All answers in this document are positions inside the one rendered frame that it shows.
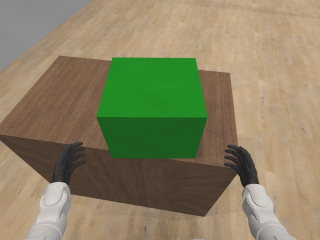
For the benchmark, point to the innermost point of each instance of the carton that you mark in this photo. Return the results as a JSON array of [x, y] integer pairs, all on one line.
[[152, 107]]

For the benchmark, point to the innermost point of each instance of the robot right forearm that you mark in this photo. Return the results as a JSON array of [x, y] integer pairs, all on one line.
[[258, 207]]

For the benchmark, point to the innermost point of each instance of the robot right hand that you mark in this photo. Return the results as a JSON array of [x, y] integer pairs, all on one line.
[[245, 167]]

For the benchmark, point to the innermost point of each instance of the pedestal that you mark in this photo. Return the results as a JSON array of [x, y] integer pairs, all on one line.
[[61, 108]]

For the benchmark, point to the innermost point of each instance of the robot left forearm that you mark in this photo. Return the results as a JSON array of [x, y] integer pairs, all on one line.
[[54, 205]]

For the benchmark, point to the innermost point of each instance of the robot left hand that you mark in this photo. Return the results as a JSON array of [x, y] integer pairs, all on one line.
[[64, 165]]

